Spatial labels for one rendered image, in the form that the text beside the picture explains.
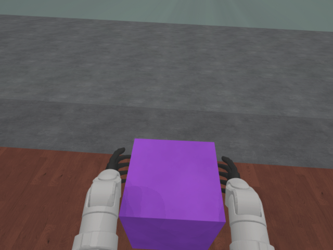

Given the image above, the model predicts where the right robot hand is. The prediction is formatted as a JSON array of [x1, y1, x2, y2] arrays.
[[217, 156, 241, 193]]

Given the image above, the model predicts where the robot left forearm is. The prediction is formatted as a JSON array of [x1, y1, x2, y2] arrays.
[[72, 169, 121, 250]]

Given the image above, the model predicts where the carton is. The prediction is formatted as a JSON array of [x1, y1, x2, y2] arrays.
[[119, 139, 226, 250]]

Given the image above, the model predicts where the robot right forearm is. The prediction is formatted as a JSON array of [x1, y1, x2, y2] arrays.
[[225, 178, 275, 250]]

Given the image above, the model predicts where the left robot hand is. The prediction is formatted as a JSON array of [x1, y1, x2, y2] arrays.
[[105, 147, 131, 183]]

